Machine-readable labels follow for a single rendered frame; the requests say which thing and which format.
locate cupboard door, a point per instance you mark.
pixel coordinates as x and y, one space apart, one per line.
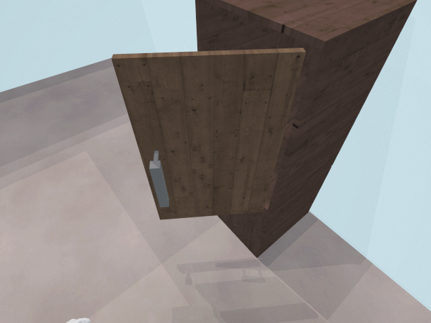
217 119

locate handle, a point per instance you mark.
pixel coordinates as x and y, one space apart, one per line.
159 181

